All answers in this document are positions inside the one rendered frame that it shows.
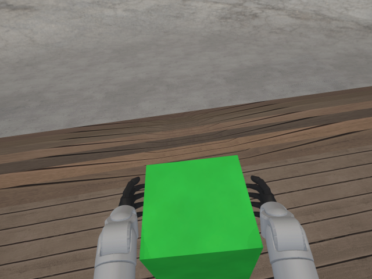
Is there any robot left forearm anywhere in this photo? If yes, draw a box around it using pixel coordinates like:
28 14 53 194
94 205 139 279

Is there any robot right hand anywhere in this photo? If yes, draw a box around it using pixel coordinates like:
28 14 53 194
246 176 277 217

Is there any robot right forearm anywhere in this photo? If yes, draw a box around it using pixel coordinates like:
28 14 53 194
260 202 319 279

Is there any robot left hand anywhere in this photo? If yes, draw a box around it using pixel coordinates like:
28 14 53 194
119 177 145 218

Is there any carton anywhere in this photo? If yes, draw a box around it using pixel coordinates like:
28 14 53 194
139 155 263 279

